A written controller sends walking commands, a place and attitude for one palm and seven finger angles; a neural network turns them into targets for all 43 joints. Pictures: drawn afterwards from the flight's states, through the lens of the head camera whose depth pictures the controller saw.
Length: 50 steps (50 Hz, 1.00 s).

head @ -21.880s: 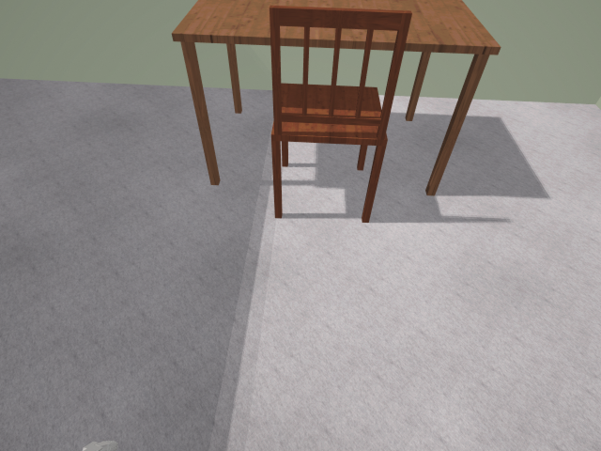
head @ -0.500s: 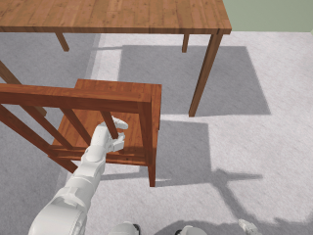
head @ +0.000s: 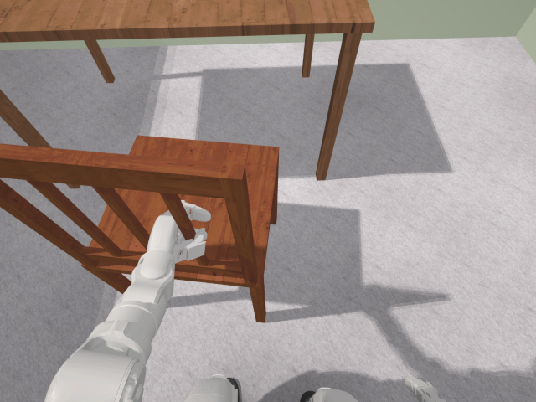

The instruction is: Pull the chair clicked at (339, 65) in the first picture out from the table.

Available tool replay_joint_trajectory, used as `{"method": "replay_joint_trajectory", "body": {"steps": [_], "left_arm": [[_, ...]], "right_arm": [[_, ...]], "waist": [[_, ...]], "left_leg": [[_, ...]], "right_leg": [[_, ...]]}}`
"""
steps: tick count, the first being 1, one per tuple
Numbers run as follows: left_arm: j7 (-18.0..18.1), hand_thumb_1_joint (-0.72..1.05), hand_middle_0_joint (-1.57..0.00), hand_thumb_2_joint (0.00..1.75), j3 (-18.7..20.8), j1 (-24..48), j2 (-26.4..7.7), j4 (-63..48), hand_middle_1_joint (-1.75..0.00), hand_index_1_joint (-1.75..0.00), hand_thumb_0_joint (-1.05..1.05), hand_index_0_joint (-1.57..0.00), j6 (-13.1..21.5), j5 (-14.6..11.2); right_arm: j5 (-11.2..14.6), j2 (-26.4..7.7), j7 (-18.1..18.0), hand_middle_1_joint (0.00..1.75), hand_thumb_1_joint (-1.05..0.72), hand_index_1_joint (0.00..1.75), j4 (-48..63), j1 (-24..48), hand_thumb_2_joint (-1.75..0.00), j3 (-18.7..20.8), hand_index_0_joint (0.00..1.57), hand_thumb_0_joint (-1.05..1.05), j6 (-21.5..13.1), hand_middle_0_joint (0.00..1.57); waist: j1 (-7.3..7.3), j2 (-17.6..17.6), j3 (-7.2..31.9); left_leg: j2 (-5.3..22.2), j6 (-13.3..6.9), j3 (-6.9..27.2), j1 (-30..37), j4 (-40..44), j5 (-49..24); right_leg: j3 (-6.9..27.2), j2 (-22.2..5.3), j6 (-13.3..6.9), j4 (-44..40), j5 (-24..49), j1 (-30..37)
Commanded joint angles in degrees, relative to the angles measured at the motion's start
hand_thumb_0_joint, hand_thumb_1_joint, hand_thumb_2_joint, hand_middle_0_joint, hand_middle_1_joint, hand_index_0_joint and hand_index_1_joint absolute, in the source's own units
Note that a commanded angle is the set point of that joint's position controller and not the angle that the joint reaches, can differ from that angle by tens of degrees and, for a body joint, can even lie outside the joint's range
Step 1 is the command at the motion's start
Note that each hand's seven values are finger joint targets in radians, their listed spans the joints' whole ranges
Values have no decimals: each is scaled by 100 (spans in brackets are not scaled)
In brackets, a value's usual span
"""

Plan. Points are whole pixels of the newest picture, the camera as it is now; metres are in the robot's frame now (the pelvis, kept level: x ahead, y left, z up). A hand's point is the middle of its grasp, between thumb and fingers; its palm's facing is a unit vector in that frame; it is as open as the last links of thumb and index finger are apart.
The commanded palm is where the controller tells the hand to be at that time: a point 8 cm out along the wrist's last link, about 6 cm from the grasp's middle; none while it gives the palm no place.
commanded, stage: step backward, pulling the chair out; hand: left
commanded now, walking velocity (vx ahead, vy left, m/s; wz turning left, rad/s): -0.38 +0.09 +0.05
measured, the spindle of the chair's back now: (135, 227) +0.39 +0.26 -0.07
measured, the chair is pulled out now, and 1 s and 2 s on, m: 0.36 0.58 0.61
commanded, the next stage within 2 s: stop walking, hand still on the chair in 0.72 s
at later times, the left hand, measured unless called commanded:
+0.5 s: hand (194, 316) +0.24 +0.13 -0.06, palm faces -0.05 -0.98 -0.19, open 5.2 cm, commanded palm +0.24 +0.18 -0.05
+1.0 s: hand (187, 392) +0.14 +0.12 -0.06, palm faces +0.00 -0.98 -0.19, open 5.3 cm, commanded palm +0.12 +0.17 -0.04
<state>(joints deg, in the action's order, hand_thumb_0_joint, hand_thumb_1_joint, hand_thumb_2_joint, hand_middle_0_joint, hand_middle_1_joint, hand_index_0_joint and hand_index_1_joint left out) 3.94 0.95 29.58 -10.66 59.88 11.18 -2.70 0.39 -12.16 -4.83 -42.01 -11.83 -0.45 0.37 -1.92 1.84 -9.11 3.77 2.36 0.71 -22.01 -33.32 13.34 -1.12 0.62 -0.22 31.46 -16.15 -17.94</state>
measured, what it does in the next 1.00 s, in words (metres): walks backwards: left foot, then right foot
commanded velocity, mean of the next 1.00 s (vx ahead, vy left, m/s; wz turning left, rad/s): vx -0.23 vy -0.01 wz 0.01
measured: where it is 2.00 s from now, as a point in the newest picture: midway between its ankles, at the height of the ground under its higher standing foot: outside the picture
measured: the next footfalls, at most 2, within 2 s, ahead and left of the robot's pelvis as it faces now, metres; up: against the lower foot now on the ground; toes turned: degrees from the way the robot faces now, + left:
left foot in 0.24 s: -0.05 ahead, +0.16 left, +0.00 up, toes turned +3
right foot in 0.44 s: -0.05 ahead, -0.11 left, +0.00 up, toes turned -2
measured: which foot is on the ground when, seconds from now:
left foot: down 0.00-0.04, up 0.06-0.22, down 0.24-0.52, up 0.54-0.66, down 0.68-1.00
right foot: down 0.00-0.30, up 0.32-0.42, down 0.44-1.00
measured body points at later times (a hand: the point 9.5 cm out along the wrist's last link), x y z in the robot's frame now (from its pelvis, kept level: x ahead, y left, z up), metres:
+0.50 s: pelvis -0.12 +0.01 +0.00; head -0.04 -0.01 +0.44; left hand +0.24 +0.18 -0.04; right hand -0.02 -0.23 -0.14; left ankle -0.09 +0.15 -0.73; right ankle -0.09 -0.11 -0.73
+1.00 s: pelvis -0.19 +0.00 +0.00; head -0.15 -0.02 +0.44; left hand +0.13 +0.17 -0.04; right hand -0.11 -0.25 -0.14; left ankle -0.18 +0.14 -0.72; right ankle -0.09 -0.11 -0.73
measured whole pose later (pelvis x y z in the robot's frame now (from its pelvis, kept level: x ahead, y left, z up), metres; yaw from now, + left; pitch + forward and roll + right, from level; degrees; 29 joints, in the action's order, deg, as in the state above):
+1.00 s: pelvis -0.19 +0.00 +0.00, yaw +0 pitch +0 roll +2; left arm 4.8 0.8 19.8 -8.5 52.0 7.0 -2.9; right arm 1.4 -13.2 -6.5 -42.2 -14.8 -1.1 -1.4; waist -3.7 0.8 -6.2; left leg 0.7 0.2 0.0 -18.1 -38.5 25.2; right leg -1.4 -1.5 -1.2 32.6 -8.1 -24.5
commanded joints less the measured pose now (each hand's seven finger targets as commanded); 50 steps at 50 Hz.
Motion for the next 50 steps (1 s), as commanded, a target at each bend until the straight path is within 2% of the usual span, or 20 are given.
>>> {"method": "replay_joint_trajectory", "body": {"steps": [1,3,8,13,14,16,18,20,23,25,26,27,31,34,37,41,43,44,46,50], "left_arm": [[163,90,-50,90,369,1573,-1321,-907,-145,-145,0,-50,467,155],[128,90,-50,90,269,1535,-1164,-806,-145,-145,0,-50,317,150],[164,90,-50,90,234,1382,-929,-854,-145,-145,0,-50,72,124],[102,90,-50,90,-303,1814,-398,-1296,-145,-145,0,-50,-3,14],[63,90,-50,90,-453,2119,-208,-1628,-145,-145,0,-50,76,46],[50,90,-50,90,-349,2094,-258,-1664,-145,-145,0,-50,115,74],[74,90,-50,90,-320,1977,-154,-1448,-145,-145,0,-50,193,86],[94,90,-50,90,-268,2038,-225,-1283,-145,-145,0,-50,316,142],[83,90,-50,90,-251,2069,-411,-1088,-145,-145,0,-50,449,265],[158,90,-50,90,104,1804,-920,-904,-145,-145,0,-50,470,162],[130,90,-50,90,139,1580,-1015,-697,-145,-145,0,-50,391,103],[108,90,-50,90,123,1532,-963,-566,-145,-145,0,-50,337,81],[114,90,-50,90,124,1554,-791,-540,-145,-145,0,-50,186,57],[92,90,-50,90,-47,1645,-531,-663,-145,-145,0,-50,254,32],[52,90,-50,90,-203,2104,-355,-1067,-145,-145,0,-50,265,27],[33,90,-50,90,-71,1913,-575,-856,-145,-145,0,-50,153,23],[47,90,-50,90,-78,1531,-568,-1941,-145,-145,0,-50,175,70],[88,90,-50,90,-91,1244,-547,-1950,-145,-145,0,-50,117,60],[158,90,-50,90,60,873,-790,-1935,-145,-145,0,-50,11,58],[185,90,-50,90,150,653,-739,-2307,-145,-145,0,-50,-31,163]], "right_arm": [[158,-991,-231,30,-90,30,397,-403,-90,407,20,0,-223,20],[130,-913,-253,30,-90,30,500,54,-90,304,20,0,-264,20],[85,-928,-363,30,-90,30,306,-107,-90,152,20,0,-272,20],[147,-1165,-402,30,-90,30,472,-305,-90,310,20,0,-89,20],[51,-1024,-393,30,-90,30,608,-174,-90,246,20,0,-57,20],[-42,-948,-326,30,-90,30,642,-89,-90,256,20,0,-13,20],[-60,-896,-214,30,-90,30,602,-199,-90,278,20,0,-58,20],[-33,-950,-121,30,-90,30,467,-377,-90,332,20,0,-152,20],[-34,-953,-91,30,-90,30,358,-350,-90,324,20,0,-213,20],[118,-942,-218,30,-90,30,332,-479,-90,412,20,0,-249,20],[174,-965,-256,30,-90,30,363,-386,-90,402,20,0,-272,20],[170,-934,-249,30,-90,30,419,-184,-90,351,20,0,-300,20],[102,-911,-317,30,-90,30,238,-251,-90,167,20,0,-416,20],[96,-1092,-336,30,-90,30,342,-360,-90,257,20,0,-409,20],[22,-881,-295,30,-90,30,502,-142,-90,162,20,0,-358,20],[125,-1035,-266,30,-90,30,453,-399,-90,261,20,0,-386,20],[140,-801,-242,30,-90,30,899,10,-90,179,20,0,-407,20],[165,-734,-236,30,-90,30,910,-81,-90,153,20,0,-404,20],[143,-771,-251,30,-90,30,724,-293,-90,204,20,0,-387,20],[13,-697,-228,30,-90,30,608,-174,-90,84,20,0,-488,20]], "waist": [[-116,-888,3125],[116,-737,2847],[56,-1007,2785],[-46,-345,2825],[-109,611,2893],[-34,1320,2759],[13,1043,2427],[-77,769,2519],[-104,751,2394],[-150,-695,3184],[-47,-1148,3148],[96,-941,2847],[15,-1029,2524],[41,28,2494],[88,1250,2284],[41,312,2421],[124,369,2168],[122,-101,2059],[76,-1183,2102],[-41,-1089,2284]], "left_leg": [[60,2,8,522,-976,-343],[-229,23,529,-141,-2104,1604],[-174,42,343,173,-441,1126],[686,-306,267,1443,862,-2465],[829,-405,438,1450,889,-2935],[1220,-688,775,1253,1074,-3246],[1448,-931,969,1424,818,-3778],[1318,-792,802,1962,293,-4479],[924,-401,434,1167,165,-3105],[275,-36,-127,881,-496,-1367],[2,39,20,529,-1030,581],[-145,11,212,221,-1458,1495],[-52,-80,251,628,-144,941],[729,-490,691,1039,915,-1426],[1262,-889,1144,426,1122,-1507],[915,-590,649,479,497,-1594],[521,-441,272,-375,685,901],[203,-363,132,-290,441,1800],[-369,-233,-240,745,-554,1718],[-394,-331,-111,1390,-238,1181]], "right_leg": [[1161,-1596,-488,-583,4751,1697],[1461,-2289,-901,-700,4384,1333],[784,-1874,-572,-408,4511,1667],[127,-708,144,-83,2733,849],[-26,-608,151,409,2425,743],[-39,-389,106,1173,108,336],[23,-288,17,1053,-667,-31],[95,-317,-8,179,370,173],[282,-596,-63,-313,2203,735],[882,-1259,-283,-484,4050,1491],[1230,-1698,-600,-680,4020,1407],[1387,-1976,-760,-893,3076,994],[702,-1548,-490,-634,2218,711],[159,-499,154,-32,1102,341],[69,-307,106,800,-238,475],[215,-428,54,94,1190,1086],[637,-732,-44,-113,-317,1161],[1024,-899,-139,-676,-1376,725],[1612,-1401,-338,-1928,-2656,-245],[969,-1420,-270,-1695,-2045,-194]]}}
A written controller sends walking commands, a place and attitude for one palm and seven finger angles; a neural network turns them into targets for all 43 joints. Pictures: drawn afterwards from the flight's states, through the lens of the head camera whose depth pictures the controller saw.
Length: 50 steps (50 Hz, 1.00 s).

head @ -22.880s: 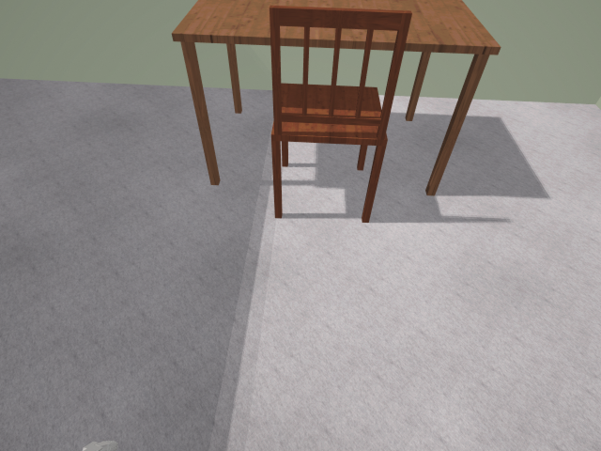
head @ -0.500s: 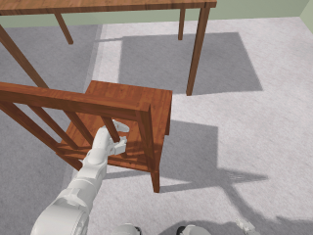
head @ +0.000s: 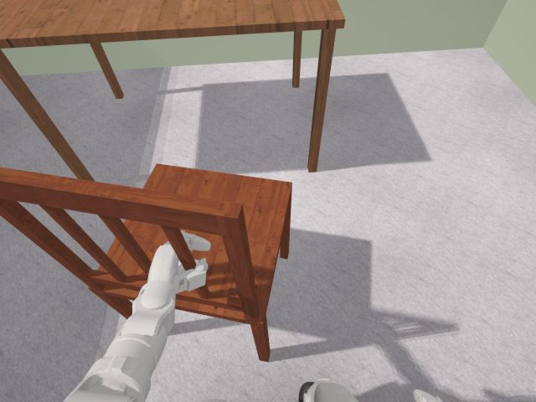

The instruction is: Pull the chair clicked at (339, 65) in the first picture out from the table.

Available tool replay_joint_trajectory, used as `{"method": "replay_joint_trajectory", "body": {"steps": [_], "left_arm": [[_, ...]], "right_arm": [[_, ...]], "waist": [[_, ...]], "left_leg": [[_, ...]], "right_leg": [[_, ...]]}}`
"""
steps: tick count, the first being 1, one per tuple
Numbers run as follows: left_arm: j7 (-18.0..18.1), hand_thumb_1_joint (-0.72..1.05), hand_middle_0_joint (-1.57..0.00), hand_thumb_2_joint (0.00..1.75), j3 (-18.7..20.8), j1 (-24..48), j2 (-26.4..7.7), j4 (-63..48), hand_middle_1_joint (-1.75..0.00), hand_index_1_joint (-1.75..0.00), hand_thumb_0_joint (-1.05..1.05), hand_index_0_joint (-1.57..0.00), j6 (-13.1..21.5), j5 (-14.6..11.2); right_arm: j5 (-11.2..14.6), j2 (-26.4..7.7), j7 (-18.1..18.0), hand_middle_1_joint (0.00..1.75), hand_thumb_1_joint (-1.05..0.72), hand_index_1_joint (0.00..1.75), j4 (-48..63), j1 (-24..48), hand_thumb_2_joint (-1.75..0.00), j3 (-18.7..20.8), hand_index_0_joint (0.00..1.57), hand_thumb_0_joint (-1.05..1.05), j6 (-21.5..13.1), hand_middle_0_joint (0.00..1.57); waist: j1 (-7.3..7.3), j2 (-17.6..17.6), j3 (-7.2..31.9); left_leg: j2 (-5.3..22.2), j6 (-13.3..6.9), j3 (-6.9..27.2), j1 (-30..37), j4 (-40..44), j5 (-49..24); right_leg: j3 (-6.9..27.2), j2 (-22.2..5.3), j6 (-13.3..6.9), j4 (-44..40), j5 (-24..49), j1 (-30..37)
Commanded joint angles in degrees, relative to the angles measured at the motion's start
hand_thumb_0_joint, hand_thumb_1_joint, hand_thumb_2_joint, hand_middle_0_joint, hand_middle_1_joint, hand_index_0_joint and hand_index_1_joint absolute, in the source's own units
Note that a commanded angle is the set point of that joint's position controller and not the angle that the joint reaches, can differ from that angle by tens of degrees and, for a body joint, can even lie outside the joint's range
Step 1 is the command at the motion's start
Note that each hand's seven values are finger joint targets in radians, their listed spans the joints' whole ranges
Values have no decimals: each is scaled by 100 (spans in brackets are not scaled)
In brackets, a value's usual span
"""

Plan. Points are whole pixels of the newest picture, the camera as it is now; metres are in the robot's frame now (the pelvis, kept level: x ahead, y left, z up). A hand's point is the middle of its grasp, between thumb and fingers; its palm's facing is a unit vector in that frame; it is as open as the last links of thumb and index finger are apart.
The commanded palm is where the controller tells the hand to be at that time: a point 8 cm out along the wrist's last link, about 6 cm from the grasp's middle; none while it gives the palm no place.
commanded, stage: stop walking, hand still on the chair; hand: left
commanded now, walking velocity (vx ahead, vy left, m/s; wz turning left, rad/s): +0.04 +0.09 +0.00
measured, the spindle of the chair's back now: (139, 256) +0.37 +0.24 -0.06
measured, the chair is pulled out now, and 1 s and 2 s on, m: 0.58 0.61 0.61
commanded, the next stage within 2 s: open the thumb and straighten the fingers in 0.72 s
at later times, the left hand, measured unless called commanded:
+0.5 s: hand (200, 285) +0.31 +0.12 -0.05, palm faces -0.10 -0.98 -0.19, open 5.2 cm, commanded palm +0.29 +0.17 -0.03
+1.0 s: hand (195, 282) +0.31 +0.13 -0.05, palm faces -0.06 -0.99 -0.15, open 6.2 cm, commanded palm +0.28 +0.18 -0.03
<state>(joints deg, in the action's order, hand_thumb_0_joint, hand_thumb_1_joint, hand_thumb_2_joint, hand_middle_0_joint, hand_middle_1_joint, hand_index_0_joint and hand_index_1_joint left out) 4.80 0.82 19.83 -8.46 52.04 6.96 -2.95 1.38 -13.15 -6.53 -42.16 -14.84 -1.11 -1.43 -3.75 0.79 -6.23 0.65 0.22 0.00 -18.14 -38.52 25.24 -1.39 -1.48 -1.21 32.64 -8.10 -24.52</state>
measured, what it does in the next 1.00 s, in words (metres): shifts its weight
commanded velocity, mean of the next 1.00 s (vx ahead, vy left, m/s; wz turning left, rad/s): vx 0.00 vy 0.00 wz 0.00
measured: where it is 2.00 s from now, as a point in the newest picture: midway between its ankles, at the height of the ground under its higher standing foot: outside the picture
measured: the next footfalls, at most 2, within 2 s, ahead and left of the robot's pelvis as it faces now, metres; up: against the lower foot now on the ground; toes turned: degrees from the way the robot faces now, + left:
none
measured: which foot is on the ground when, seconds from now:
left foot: down 0.00-1.00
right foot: down 0.00-1.00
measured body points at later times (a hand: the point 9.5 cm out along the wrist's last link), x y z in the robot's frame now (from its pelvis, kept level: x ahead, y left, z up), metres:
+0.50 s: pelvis +0.05 +0.02 +0.01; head +0.08 +0.00 +0.46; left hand +0.31 +0.17 -0.04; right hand +0.19 -0.22 -0.11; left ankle +0.00 +0.14 -0.73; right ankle +0.10 -0.11 -0.73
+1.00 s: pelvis +0.06 +0.01 +0.00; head +0.08 +0.00 +0.45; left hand +0.31 +0.18 -0.03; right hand +0.19 -0.24 -0.10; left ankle +0.00 +0.14 -0.73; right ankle +0.10 -0.11 -0.73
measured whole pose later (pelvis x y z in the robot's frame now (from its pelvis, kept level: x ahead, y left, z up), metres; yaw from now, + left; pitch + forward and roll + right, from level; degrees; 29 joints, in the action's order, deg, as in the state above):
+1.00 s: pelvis +0.06 +0.01 +0.00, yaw +0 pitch +5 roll +0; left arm 3.6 -5.2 -4.5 -8.3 25.1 2.1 -2.0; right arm 2.6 -13.4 -2.5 -36.5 -14.4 -0.2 -2.5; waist -3.0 0.9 3.0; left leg 0.2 0.6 0.3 -15.4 -32.7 22.0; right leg -2.5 -1.7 -0.4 33.4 -12.6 -25.6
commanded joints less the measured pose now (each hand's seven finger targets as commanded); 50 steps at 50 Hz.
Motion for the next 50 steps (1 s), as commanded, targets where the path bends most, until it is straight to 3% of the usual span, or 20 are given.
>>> {"method": "replay_joint_trajectory", "body": {"steps": [1,4,6,8,10,13,14,15,18,22,24,27,34,40,41,42,43,44,46,50], "left_arm": [[93,90,-50,90,122,1479,-931,-1572,-145,-145,0,-50,389,156],[50,90,-50,90,-166,1217,-542,-1786,-145,-145,0,-50,432,180],[65,90,-50,90,-242,1118,-501,-1912,-145,-145,0,-50,397,168],[63,90,-50,90,-234,826,-460,-1917,-145,-145,0,-50,348,197],[41,90,-50,90,-305,675,-403,-1943,-145,-145,0,-50,330,234],[48,90,-50,90,-348,360,-397,-2080,-145,-145,0,-50,347,264],[69,90,-50,90,-319,315,-415,-2147,-145,-145,0,-50,366,260],[78,90,-50,90,-310,177,-407,-2143,-145,-145,0,-50,370,249],[90,90,-50,90,-390,-218,-355,-2281,-145,-145,0,-50,377,255],[78,90,-50,90,-493,-515,-307,-2654,-145,-145,0,-50,382,250],[66,90,-50,90,-571,-662,-210,-2698,-145,-145,0,-50,352,241],[81,90,-50,90,-587,-729,-224,-2857,-145,-145,0,-50,322,247],[106,90,-50,90,-613,-837,-173,-2970,-145,-145,0,-50,218,217],[143,90,-50,90,-568,-877,-229,-3047,-145,-145,0,-50,188,205],[163,90,-50,90,-366,-1094,-469,-3084,-145,-145,0,-50,197,185],[58,78,-50,84,-734,-1584,124,-2514,-145,-145,0,-50,-60,-8],[1,66,-50,78,-380,-1200,-285,-3087,-145,-145,0,-50,-24,-33],[-30,54,-50,73,-218,-1130,-541,-3516,-145,-145,0,-50,24,1],[-99,30,-50,61,-314,-1677,-490,-3763,-145,-145,0,-50,-62,77],[-195,-19,-50,37,-495,-1720,-283,-4028,-145,-145,0,-50,-381,57]], "right_arm": [[-80,-663,-82,30,-90,30,587,167,-90,152,20,0,-334,20],[-72,-597,-75,30,-90,30,826,352,-90,75,20,0,-304,20],[-21,-651,-100,30,-90,30,853,324,-90,113,20,0,-229,20],[-55,-649,-91,30,-90,30,907,323,-90,150,20,0,-210,20],[-84,-612,-80,30,-90,30,937,354,-90,153,20,0,-216,20],[-88,-581,-65,30,-90,30,873,325,-90,148,20,0,-287,20],[-79,-575,-66,30,-90,30,882,304,-90,158,20,0,-291,20],[-80,-601,-69,30,-90,30,878,309,-90,176,20,0,-296,20],[-102,-648,-63,30,-90,30,865,340,-90,192,20,0,-317,20],[-110,-635,-47,30,-90,30,944,401,-90,196,20,0,-278,20],[-107,-611,-37,30,-90,30,1002,480,-90,192,20,0,-220,20],[-119,-599,-27,30,-90,30,1026,507,-90,174,20,0,-157,20],[-114,-547,-20,30,-90,30,1159,614,-90,144,20,0,-17,20],[-100,-541,-25,30,-90,30,1193,629,-90,141,20,0,36,20],[-87,-577,-41,30,-90,30,1156,589,-90,168,20,0,32,20],[185,-696,172,30,-90,30,1168,447,-90,252,20,0,-47,20],[170,-752,269,30,-90,30,1255,521,-90,274,20,0,-125,20],[142,-726,313,30,-90,30,1335,545,-90,332,20,0,-238,20],[131,-677,389,30,-90,30,1426,578,-90,325,20,0,-390,20],[110,-714,438,30,-90,30,1535,541,-90,306,20,0,-580,20]], "waist": [[139,-660,1729],[296,268,1440],[288,549,1375],[340,387,1510],[324,-41,1458],[302,-54,1274],[304,-281,1331],[297,-396,1384],[279,-163,1667],[242,-159,1914],[247,-301,1881],[242,50,1814],[269,-94,1666],[272,-59,1673],[269,-5,1618],[5,-730,1624],[129,-706,1711],[169,-388,1995],[224,64,1933],[141,-11,1954]], "left_leg": [[40,-180,151,950,812,-27],[548,-426,736,50,2021,591],[628,-455,642,-174,2182,425],[646,-419,548,-12,2004,-388],[481,-297,408,189,1777,-813],[383,-185,295,394,1851,-658],[387,-166,276,513,1785,-897],[393,-147,263,651,1716,-1285],[506,-82,287,922,1682,-2514],[577,10,295,1177,1560,-3579],[574,23,276,1204,1541,-3550],[565,29,273,1180,1616,-3491],[528,-34,258,1006,1747,-2672],[500,-46,234,987,1749,-2498],[497,-40,245,989,1766,-2560],[205,-29,-28,244,1521,-2180],[169,-38,-21,-80,1390,-2045],[76,-56,-72,-190,1270,-1872],[38,-29,-85,-413,1125,-1794],[-5,-66,-100,-802,774,-1451]], "right_leg": [[871,-1004,-109,-1687,-2690,448],[516,-345,198,-909,-2199,1212],[445,-210,192,-594,-1590,1567],[394,-207,196,-558,-968,1830],[622,-368,121,-967,-810,1808],[720,-495,55,-1242,-1028,1509],[748,-502,14,-1245,-826,1550],[742,-515,-27,-1182,-370,1599],[521,-509,-77,-728,1262,1964],[388,-553,-110,-442,2464,2199],[395,-564,-115,-451,2483,2171],[361,-563,-120,-472,2260,2135],[402,-554,-91,-703,1513,2096],[447,-584,-116,-796,1447,2157],[422,-577,-119,-819,1522,2131],[-91,-291,4,-548,1161,1713],[-62,-251,-16,-403,1092,1622],[17,-243,-2,-325,902,1640],[48,-229,-51,-182,745,1465],[-52,-190,8,78,313,977]]}}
